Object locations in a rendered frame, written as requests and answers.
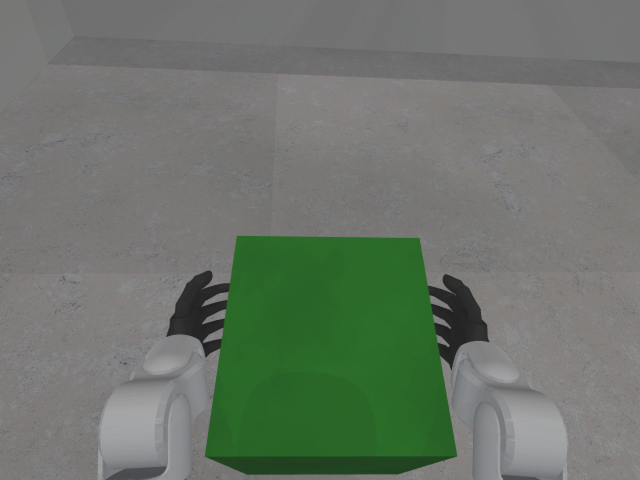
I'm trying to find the robot right forearm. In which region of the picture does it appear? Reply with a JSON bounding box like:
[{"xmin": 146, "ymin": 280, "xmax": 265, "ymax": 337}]
[{"xmin": 451, "ymin": 341, "xmax": 569, "ymax": 480}]

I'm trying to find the robot left forearm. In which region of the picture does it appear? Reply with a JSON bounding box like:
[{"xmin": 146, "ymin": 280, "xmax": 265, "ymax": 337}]
[{"xmin": 97, "ymin": 334, "xmax": 209, "ymax": 480}]

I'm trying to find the left robot hand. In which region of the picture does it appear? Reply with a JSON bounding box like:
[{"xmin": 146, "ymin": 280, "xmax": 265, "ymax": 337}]
[{"xmin": 166, "ymin": 271, "xmax": 230, "ymax": 357}]

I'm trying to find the right robot hand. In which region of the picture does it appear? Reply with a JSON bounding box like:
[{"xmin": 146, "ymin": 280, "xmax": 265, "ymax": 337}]
[{"xmin": 428, "ymin": 274, "xmax": 489, "ymax": 371}]

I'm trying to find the carton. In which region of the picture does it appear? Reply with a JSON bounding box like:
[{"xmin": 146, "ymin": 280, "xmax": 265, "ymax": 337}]
[{"xmin": 205, "ymin": 236, "xmax": 457, "ymax": 475}]

